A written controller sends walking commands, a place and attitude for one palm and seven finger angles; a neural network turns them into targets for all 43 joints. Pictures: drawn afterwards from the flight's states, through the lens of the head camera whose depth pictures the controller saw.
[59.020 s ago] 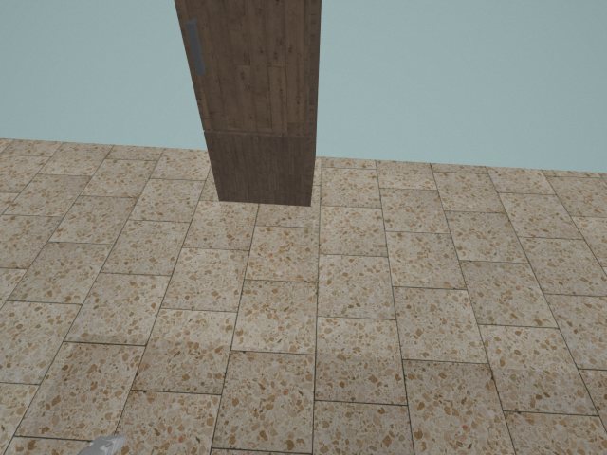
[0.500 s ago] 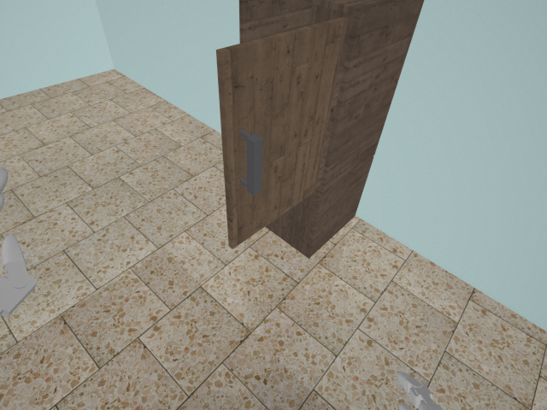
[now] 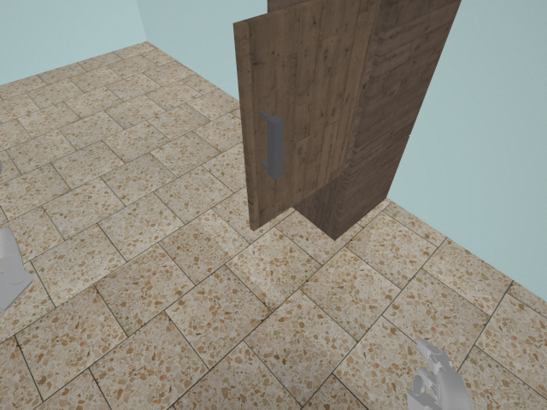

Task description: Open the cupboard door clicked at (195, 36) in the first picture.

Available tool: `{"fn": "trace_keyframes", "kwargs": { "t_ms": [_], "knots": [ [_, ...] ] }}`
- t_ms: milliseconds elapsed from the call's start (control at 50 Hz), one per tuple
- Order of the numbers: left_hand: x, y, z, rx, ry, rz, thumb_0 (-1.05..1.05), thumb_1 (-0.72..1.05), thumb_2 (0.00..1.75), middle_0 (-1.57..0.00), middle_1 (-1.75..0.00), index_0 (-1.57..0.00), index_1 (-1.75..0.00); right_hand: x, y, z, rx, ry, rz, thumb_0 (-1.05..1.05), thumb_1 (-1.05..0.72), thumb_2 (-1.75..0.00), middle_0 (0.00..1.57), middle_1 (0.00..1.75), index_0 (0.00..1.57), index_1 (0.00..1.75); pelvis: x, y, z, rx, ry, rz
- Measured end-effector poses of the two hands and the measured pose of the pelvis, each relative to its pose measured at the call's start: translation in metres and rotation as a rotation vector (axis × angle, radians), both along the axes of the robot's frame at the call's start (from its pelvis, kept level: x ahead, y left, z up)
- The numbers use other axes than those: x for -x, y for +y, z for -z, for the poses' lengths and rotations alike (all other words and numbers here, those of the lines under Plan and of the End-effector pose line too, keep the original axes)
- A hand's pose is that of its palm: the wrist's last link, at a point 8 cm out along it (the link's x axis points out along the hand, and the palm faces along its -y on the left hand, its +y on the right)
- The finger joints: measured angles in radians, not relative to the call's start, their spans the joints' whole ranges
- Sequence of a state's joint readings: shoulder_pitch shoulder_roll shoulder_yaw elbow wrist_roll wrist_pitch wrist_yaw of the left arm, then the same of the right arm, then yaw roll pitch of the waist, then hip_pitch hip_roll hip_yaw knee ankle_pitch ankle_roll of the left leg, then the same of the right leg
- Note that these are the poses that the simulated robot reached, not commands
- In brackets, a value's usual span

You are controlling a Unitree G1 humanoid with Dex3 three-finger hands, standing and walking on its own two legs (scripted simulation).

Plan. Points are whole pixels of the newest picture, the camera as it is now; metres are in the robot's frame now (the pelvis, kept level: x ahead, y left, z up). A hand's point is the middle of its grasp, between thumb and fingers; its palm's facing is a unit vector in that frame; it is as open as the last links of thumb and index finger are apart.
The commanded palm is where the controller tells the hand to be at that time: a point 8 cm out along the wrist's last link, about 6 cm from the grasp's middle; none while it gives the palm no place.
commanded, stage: stop stepping back and stand still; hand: left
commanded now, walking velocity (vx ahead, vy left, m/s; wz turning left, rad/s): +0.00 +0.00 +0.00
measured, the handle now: (269, 145) +0.67 +0.05 -0.01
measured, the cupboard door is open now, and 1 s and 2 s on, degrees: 88 88 88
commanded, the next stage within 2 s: let the arm hang, fingers relaxed in 0.22 s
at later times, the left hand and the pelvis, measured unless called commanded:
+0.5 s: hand (106, 386) +0.16 +0.26 -0.07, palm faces +0.04 -0.91 -0.42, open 7.4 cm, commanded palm none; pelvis +0.00 +0.03 +0.00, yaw +1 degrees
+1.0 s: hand out of the picture -0.03 +0.25 -0.15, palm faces +0.04 -0.96 -0.29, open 7.3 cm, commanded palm none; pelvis -0.01 +0.03 +0.01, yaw +2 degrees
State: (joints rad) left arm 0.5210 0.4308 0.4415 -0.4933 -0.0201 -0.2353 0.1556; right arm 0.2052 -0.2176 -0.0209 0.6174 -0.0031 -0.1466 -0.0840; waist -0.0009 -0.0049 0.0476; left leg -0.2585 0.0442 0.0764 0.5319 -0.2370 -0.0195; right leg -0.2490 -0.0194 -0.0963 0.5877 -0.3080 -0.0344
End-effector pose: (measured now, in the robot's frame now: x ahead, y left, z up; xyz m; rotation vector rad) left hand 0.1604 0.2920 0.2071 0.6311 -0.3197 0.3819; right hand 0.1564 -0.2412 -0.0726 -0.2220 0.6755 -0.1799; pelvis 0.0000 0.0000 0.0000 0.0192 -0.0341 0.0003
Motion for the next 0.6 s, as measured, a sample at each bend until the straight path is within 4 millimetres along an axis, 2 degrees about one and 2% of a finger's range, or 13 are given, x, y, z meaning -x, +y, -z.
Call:
{"fn": "trace_keyframes", "kwargs": {
  "t_ms": [80,180,240,320,340,380,440,480,520,560,600],
  "knots": [
    [-0.005,0.002,0.002,-0.004,0.06,-0.027,0.01,0.89,0.9,-0.21,-0.3,-0.21,-0.3,-0.006,0.01,0.006,-0.063,0.007,-0.011,0.02,-0.9,-0.9,0.2,0.3,0.2,0.3,-0.004,-0.001,-0.002,0.014,0.015,0.003],
    [-0.006,0.001,0.022,0.066,0.153,-0.034,0.01,0.89,0.9,-0.21,-0.3,-0.21,-0.3,-0.003,0.018,0.014,-0.079,0.06,-0.01,0.01,-0.9,-0.9,0.2,0.3,0.2,0.3,-0.007,0.003,-0.004,0.014,0.018,0.0],
    [-0.005,0.005,0.029,0.088,0.183,-0.036,0.01,0.89,0.9,-0.21,-0.3,-0.21,-0.3,0.001,0.02,0.013,-0.063,0.088,-0.007,0.02,-0.9,-0.9,0.2,0.3,0.2,0.3,-0.009,0.006,-0.005,0.012,0.017,0.003],
    [-0.006,0.012,0.027,0.087,0.168,-0.038,0.01,0.89,0.9,-0.21,-0.3,-0.22,-0.3,0.003,0.022,0.009,-0.039,0.101,-0.009,0.02,-0.9,-0.9,0.2,0.3,0.2,0.3,-0.008,0.01,-0.007,0.016,0.016,0.006],
    [-0.009,0.015,0.033,0.074,0.182,-0.028,0.01,0.89,0.9,-0.21,-0.3,-0.21,-0.3,0.002,0.021,0.011,-0.041,0.098,-0.03,0.02,-0.9,-0.9,0.2,0.3,0.2,0.3,-0.007,0.012,-0.006,0.02,0.025,-0.003],
    [-0.019,0.025,0.071,0.113,0.331,-0.034,0.0,0.89,0.9,-0.21,-0.3,-0.21,-0.3,0.002,0.018,0.022,-0.047,0.136,-0.074,0.01,-0.9,-0.9,0.2,0.3,0.2,0.3,-0.004,0.017,-0.003,0.02,0.041,-0.016],
    [-0.017,0.031,0.16,0.26,0.68,-0.104,0.0,0.9,0.9,-0.2,-0.3,-0.2,-0.3,0.007,0.012,0.04,-0.05,0.204,-0.078,0.01,-0.9,-0.9,0.2,0.3,0.2,0.3,0.002,0.024,0.002,0.018,0.051,-0.02],
    [0.001,0.021,0.217,0.349,0.911,-0.133,0.0,0.9,0.9,-0.2,-0.3,-0.2,-0.3,0.016,0.01,0.047,-0.05,0.245,-0.063,0.01,-0.9,-0.9,0.2,0.3,0.2,0.3,0.004,0.025,0.003,0.016,0.049,-0.019],
    [0.027,0.004,0.264,0.432,1.102,-0.139,0.0,0.91,0.9,-0.2,-0.3,-0.2,-0.3,0.03,0.008,0.05,-0.043,0.298,-0.049,0.01,-0.9,-0.9,0.2,0.3,0.2,0.3,0.005,0.025,0.003,0.011,0.043,-0.021],
    [0.057,-0.017,0.301,0.518,1.253,-0.138,0.01,0.91,0.9,-0.2,-0.3,-0.2,-0.3,0.049,0.007,0.051,-0.029,0.368,-0.036,0.01,-0.9,-0.9,0.2,0.3,0.2,0.3,0.006,0.024,0.003,0.008,0.033,-0.025],
    [0.087,-0.037,0.327,0.599,1.376,-0.139,0.01,0.91,0.9,-0.2,-0.3,-0.2,-0.3,0.07,0.008,0.05,-0.013,0.447,-0.025,0.01,-0.9,-0.9,0.2,0.3,0.2,0.3,0.007,0.023,0.002,0.009,0.023,-0.027]
  ]
}}
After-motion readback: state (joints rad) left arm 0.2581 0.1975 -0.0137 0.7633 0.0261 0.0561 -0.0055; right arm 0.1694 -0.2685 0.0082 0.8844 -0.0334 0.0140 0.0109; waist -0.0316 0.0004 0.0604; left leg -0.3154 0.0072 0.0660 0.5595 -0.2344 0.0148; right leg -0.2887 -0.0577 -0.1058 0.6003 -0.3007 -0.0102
